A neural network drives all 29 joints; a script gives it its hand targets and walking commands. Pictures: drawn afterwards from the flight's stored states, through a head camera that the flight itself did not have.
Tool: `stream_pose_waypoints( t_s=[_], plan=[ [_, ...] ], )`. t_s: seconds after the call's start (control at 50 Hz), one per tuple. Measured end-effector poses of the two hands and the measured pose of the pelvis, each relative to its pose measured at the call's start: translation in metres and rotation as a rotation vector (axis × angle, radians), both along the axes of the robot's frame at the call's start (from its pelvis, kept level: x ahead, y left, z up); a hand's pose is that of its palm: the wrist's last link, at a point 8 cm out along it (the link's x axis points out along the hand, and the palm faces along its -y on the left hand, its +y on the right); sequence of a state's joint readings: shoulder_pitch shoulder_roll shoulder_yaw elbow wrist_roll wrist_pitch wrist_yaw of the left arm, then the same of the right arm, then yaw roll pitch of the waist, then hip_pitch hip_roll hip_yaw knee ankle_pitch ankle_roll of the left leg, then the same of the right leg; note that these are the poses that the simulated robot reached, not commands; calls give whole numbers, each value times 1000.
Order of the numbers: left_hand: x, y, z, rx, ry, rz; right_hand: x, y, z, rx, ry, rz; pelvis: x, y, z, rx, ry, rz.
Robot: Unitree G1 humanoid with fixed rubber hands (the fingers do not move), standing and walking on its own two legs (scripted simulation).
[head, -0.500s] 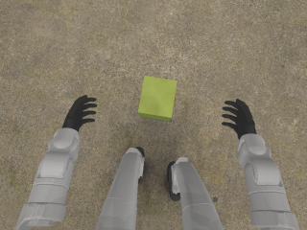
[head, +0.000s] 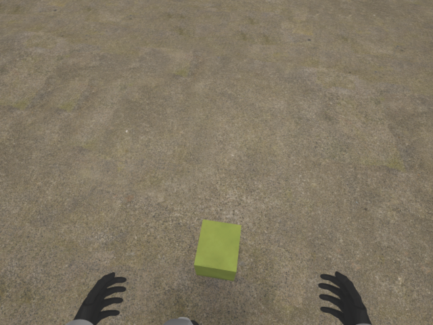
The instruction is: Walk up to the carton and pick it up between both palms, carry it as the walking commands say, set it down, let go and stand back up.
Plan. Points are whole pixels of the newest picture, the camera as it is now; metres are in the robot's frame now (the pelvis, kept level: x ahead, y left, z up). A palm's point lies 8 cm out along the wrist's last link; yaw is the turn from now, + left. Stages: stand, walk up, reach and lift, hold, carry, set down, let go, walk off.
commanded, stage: let go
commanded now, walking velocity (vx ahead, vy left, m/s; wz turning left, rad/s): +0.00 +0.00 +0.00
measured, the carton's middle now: (218, 250) +0.44 +0.03 -0.67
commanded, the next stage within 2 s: stand in 0.34 s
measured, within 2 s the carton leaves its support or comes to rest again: neither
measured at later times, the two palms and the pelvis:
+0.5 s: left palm (89, 303) +0.16 +0.25 -0.07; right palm (371, 310) +0.18 -0.26 -0.07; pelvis +0.03 -0.01 +0.01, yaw +0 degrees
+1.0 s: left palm out of the picture +0.10 +0.28 -0.08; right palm out of the picture +0.13 -0.25 -0.05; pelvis -0.02 +0.02 +0.00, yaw -1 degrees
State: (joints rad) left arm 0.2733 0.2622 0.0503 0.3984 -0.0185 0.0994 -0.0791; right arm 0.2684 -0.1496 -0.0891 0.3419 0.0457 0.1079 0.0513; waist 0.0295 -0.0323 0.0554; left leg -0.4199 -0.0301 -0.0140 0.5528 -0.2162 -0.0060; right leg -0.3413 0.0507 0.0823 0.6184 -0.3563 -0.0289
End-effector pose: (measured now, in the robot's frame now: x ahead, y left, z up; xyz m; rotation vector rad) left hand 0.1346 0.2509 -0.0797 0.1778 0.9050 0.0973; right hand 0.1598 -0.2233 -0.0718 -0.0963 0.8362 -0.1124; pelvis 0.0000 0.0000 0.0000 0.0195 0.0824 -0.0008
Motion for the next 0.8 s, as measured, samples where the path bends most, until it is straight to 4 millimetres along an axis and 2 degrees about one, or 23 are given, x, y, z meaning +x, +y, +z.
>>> stream_pose_waypoints(
  t_s=[0.16,0.38,0.48,0.58,0.8],
  plan=[
    [24,-2,10,7,-39,-17,16,-1,5,6,-16,-2,16,-1,4,5,-3,-9],
    [33,-6,13,19,-35,-8,28,-11,7,-4,-24,3,27,-6,5,11,1,-7],
    [25,2,7,74,-30,21,20,-29,1,-59,14,-15,29,-6,5,10,3,-7],
    [16,7,5,82,-43,38,11,-41,3,-104,5,-17,26,-3,5,7,-5,-8],
    [-3,22,7,74,-143,49,-7,-33,20,-146,-108,-27,5,10,4,-11,-46,-8]
  ],
)
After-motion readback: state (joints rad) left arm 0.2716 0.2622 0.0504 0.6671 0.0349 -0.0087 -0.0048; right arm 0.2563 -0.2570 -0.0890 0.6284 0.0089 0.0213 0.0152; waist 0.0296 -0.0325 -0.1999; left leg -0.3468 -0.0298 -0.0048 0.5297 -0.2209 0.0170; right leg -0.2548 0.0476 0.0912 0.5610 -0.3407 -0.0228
